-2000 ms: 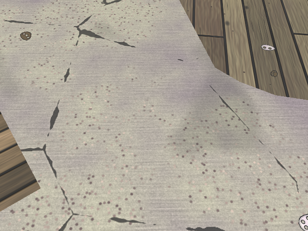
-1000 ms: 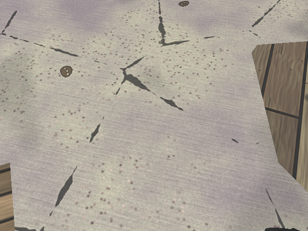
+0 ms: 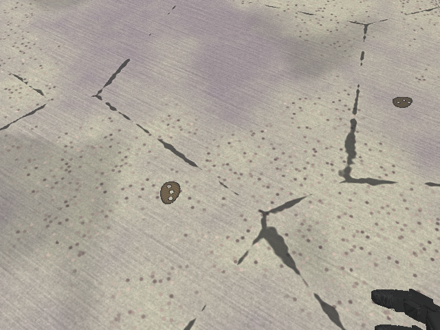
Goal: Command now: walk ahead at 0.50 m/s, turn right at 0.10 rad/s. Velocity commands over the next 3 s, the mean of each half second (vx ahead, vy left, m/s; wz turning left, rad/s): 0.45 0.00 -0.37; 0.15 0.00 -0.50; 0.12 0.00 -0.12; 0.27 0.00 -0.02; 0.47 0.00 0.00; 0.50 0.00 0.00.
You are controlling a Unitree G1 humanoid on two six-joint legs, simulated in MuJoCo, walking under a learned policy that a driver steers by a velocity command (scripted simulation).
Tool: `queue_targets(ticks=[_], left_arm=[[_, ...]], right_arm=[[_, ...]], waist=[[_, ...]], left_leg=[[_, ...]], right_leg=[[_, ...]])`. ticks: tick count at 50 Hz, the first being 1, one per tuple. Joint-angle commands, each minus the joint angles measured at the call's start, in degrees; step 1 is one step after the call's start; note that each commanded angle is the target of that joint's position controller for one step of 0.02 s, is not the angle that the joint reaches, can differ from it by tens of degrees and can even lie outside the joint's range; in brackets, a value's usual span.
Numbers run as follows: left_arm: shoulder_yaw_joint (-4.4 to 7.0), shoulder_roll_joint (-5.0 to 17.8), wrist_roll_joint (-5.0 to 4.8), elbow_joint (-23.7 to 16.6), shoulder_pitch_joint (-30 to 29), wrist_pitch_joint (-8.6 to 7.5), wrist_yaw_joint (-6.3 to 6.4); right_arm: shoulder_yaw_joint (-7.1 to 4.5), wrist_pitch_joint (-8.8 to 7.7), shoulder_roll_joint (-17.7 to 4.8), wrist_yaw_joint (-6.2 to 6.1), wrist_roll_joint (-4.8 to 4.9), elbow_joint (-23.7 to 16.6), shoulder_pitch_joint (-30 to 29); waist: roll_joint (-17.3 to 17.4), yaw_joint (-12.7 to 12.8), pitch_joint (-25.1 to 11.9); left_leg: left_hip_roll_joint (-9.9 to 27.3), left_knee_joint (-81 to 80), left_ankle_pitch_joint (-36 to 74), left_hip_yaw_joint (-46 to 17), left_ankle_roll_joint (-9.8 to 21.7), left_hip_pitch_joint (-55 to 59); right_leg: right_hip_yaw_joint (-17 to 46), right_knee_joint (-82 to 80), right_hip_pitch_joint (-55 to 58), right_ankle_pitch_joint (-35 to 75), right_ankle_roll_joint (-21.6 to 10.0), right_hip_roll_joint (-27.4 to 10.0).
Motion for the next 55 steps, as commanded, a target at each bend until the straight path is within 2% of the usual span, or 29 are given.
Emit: queue_targets(ticks=[1,2,3,4,6,7,9,12,17,20,23,25,26,27,28,29,30,31,32,35,38,42,47,49,50,51,52,53,55], left_arm=[[1.07,7.99,0.7,-3.86,-2.78,-0.13,0.45],[-1.08,1.22,1.12,-5.33,3.58,-1.23,0.14],[-0.42,4.34,0.17,-4.08,2.93,-2.27,-0.17],[1.05,8.71,-1.43,-5.49,-2.06,-2.53,-0.34],[1.27,7.57,-0.74,-6.46,-6.85,-1.96,-0.02],[1.56,6.63,-0.36,-6.11,-5.61,-1.05,0.2],[1.29,3.82,-0.44,-5.51,-3.54,0.58,0.28],[1.48,2.79,-0.12,-7.11,-5.98,1.48,0.44],[0.83,1.57,0.41,-10.11,-15.01,0.79,-1.29],[0.53,1.09,1.09,-13.23,-20.2,0.63,-2.45],[1.61,3.34,1.21,-14.98,-18.3,0.84,-3.53],[3.56,7.03,1.01,-13.31,-8.79,0.88,-3.52],[5.06,10.24,1.21,-12.0,-2.52,0.88,-2.48],[5.99,16.24,1.42,-12.17,-1.85,1.35,-0.93],[5.76,17.9,2.33,-15.43,-4.28,1.05,-1.25],[4.94,14.03,1.91,-16.78,-4.77,1.25,-1.71],[4.26,11.58,1.15,-16.94,-8.17,1.1,-1.68],[3.72,9.49,0.25,-16.93,-11.04,1.31,-1.36],[3.43,8.44,0.36,-17.3,-12.9,1.63,-0.9],[3.73,9.28,1.98,-18.5,-14.62,2.04,-0.32],[4.2,10.5,1.3,-18.74,-13.95,2.67,0.85],[4.0,10.01,1.05,-19.74,-15.26,4.24,2.02],[2.88,8.2,1.39,-18.98,-12.94,4.59,1.46],[1.85,6.4,1.38,-18.17,-12.12,4.42,1.24],[1.15,4.49,1.5,-17.83,-11.22,4.08,1.27],[0.17,0.96,1.66,-17.96,-10.94,3.59,1.26],[0.97,3.65,0.63,-21.54,-13.89,2.4,1.29],[2.32,8.27,0.81,-20.75,-15.75,1.68,1.66],[2.64,7.51,1.64,-17.93,-13.41,2.3,1.51]], right_arm=[[-4.81,-0.89,-12.29,-0.95,-1.03,0.76,18.41],[-6.17,-0.39,-18.1,-1.37,-1.87,1.83,24.12],[-4.95,0.02,-13.28,-1.37,-1.31,2.15,25.39],[-3.87,0.1,-10.59,-1.54,-1.01,2.18,21.46],[-2.69,-0.14,-6.99,-1.39,-0.93,2.18,14.03],[-2.4,-0.71,-5.97,-1.21,-1.26,2.32,11.75],[-2.67,-1.74,-5.7,-0.97,-1.61,3.25,9.67],[-3.24,-2.38,-7.12,-1.44,-2.03,5.03,9.99],[-3.83,-1.75,-9.13,-2.66,-1.54,6.95,12.14],[-4.22,-0.27,-10.49,-3.44,-0.93,8.15,13.72],[-4.87,1.54,-12.54,-4.25,0.38,8.16,13.22],[-5.1,2.6,-13.18,-4.75,1.03,7.36,11.32],[-4.62,2.49,-12.07,-4.62,0.93,7.22,11.81],[-2.61,1.91,-5.39,-4.01,-2.66,5.72,16.72],[-1.51,0.9,-5.11,-3.07,-2.42,4.54,21.61],[-2.79,0.44,-10.37,-2.52,-0.45,4.98,15.75],[-2.73,0.53,-10.17,-2.72,0.52,3.21,11.33],[-2.74,1.08,-9.43,-3.58,-0.3,3.99,10.39],[-3.06,1.93,-10.09,-4.26,-1.04,3.81,10.1],[-3.07,3.53,-8.86,-4.63,-1.44,3.82,12.4],[-2.68,3.99,-7.81,-5.09,-1.68,3.27,10.69],[-2.54,4.43,-7.74,-4.78,-1.18,2.39,7.51],[-2.27,2.78,-7.67,-3.19,-0.69,1.51,6.77],[-2.08,1.53,-6.23,-2.47,-0.88,2.41,9.57],[-2.37,1.04,-7.45,-2.52,-1.44,2.86,11.71],[-2.8,0.79,-10.52,-2.71,-2.44,3.57,16.68],[-4.61,0.79,-16.78,-2.06,-3.75,5.13,18.17],[-3.99,0.24,-13.24,-2.16,-3.05,3.84,15.29],[-2.67,0.17,-8.92,-2.71,-1.59,3.04,11.97]], waist=[[-3.45,-13.42,-12.89],[10.54,-12.02,-22.2],[11.78,-13.25,-25.6],[7.92,-12.83,-15.02],[3.91,-9.4,-4.82],[5.38,-7.25,-2.75],[5.1,-5.1,-1.35],[4.0,-4.33,0.27],[1.0,-7.4,2.74],[0.56,-8.85,4.46],[3.33,-6.83,0.9],[3.43,-1.61,-4.47],[0.3,1.74,-7.99],[-14.23,-2.86,-13.43],[-16.44,-5.22,-25.56],[-5.34,-0.8,-26.58],[-3.85,-1.84,-18.92],[0.32,-3.84,-12.39],[-1.25,-5.23,-9.32],[-4.55,-7.86,-8.76],[-5.27,-7.28,-10.34],[-7.63,-6.13,-9.23],[-10.91,-4.32,-8.07],[-9.38,-6.37,-5.99],[-6.54,-7.1,-5.14],[3.14,-7.6,-6.18],[16.11,-7.0,0.43],[9.73,-7.33,3.71],[6.15,-5.75,1.56]], left_leg=[[4.44,1.17,1.42,-4.42,5.49,32.09],[20.34,-0.42,-5.02,-28.69,13.82,55.05],[22.96,-7.17,-11.82,-39.99,15.26,54.39],[20.77,-8.75,-14.15,-31.0,12.14,46.34],[15.83,-13.44,-10.86,-18.27,9.13,30.56],[14.23,-16.0,-8.85,-14.03,8.21,25.05],[13.21,-19.29,-3.94,-8.56,8.44,19.59],[12.93,-20.43,3.61,-1.54,8.25,19.61],[11.82,-21.6,4.94,6.7,6.59,22.45],[12.68,-17.03,17.69,9.97,5.6,26.55],[13.72,-8.26,33.74,10.94,3.72,31.93],[11.9,6.05,40.01,11.69,1.33,31.56],[8.63,18.81,30.88,12.7,-1.83,26.11],[2.79,37.88,-17.07,11.85,-5.47,8.22],[-6.51,55.27,-41.75,0.36,-7.69,-6.03],[-3.02,56.53,-37.2,-6.74,-6.34,-7.76],[-1.23,52.85,-31.67,-5.79,-5.34,-10.26],[1.01,48.14,-27.93,-5.17,-5.64,-10.02],[2.07,44.54,-25.39,-5.36,-5.83,-7.35],[1.14,38.15,-22.63,-4.67,-6.39,-0.37],[0.06,30.89,-19.23,-5.06,-7.76,-0.76],[-0.78,22.69,-13.79,-5.9,-8.29,0.41],[-1.39,11.76,-15.88,-2.78,-6.25,7.85],[-1.96,0.92,-13.02,-0.76,-3.8,16.07],[1.9,-3.39,-15.38,-4.62,-1.76,20.71],[13.03,-9.14,-21.75,-17.23,2.37,25.76],[20.46,-16.28,-27.56,-36.71,10.24,23.96],[20.13,-15.8,-26.57,-36.09,11.78,21.92],[14.48,-13.26,-13.32,-23.64,7.86,23.15]], right_leg=[[3.68,24.63,-13.01,40.06,-5.5,-9.68],[0.11,47.44,-36.62,10.24,-1.29,-0.62],[7.64,55.61,-43.14,-11.09,-1.42,0.12],[7.9,58.64,-47.59,-7.9,-1.84,-2.93],[5.69,53.49,-45.38,0.73,-1.48,-7.12],[6.2,51.23,-41.87,3.74,-1.17,-8.67],[6.08,50.23,-38.21,6.73,-0.46,-9.17],[7.21,45.63,-42.0,13.85,0.32,-9.04],[3.29,28.87,-41.26,26.71,-0.17,-7.95],[-0.23,21.87,-40.7,26.17,-1.06,-6.32],[-3.23,19.73,-36.37,18.98,-3.17,-2.94],[-5.04,16.11,-24.93,17.64,-5.68,1.21],[-2.8,10.47,-13.79,28.12,-7.75,1.7],[13.86,16.63,3.73,57.39,-13.02,-11.32],[40.79,12.35,16.25,57.13,-27.03,-23.87],[35.38,8.91,13.56,51.35,-24.28,-21.06],[28.35,7.83,6.65,45.0,-21.28,-18.23],[23.73,6.24,-1.91,39.59,-18.27,-15.08],[21.97,4.78,-9.22,36.98,-17.22,-13.85],[19.01,2.71,-18.93,37.88,-16.51,-10.98],[18.92,3.42,-19.01,35.39,-15.65,-9.95],[21.12,2.57,-20.65,15.42,-12.98,-7.96],[25.05,2.74,-22.18,-4.07,-12.39,-8.37],[25.07,4.87,-25.72,-10.61,-10.18,-6.31],[23.21,9.41,-29.07,-12.89,-7.68,-3.65],[14.51,26.5,-34.59,-12.7,-3.87,2.53],[7.77,33.22,-47.27,-12.95,-2.64,6.65],[11.49,38.99,-48.49,-8.76,-1.82,3.0],[9.87,40.73,-45.51,-2.39,0.25,1.23]])
Next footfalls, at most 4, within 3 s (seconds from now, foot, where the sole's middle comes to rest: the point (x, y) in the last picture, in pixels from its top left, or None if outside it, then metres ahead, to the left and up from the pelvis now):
0.02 left None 0.18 0.12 -0.77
0.52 right None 0.42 -0.15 -0.77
1.00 left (232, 311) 0.51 0.05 -0.77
1.32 right None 0.47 -0.21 -0.77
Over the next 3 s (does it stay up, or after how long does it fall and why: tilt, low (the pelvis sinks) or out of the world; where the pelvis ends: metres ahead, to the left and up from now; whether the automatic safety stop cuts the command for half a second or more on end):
stays up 1.04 -0.37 0.02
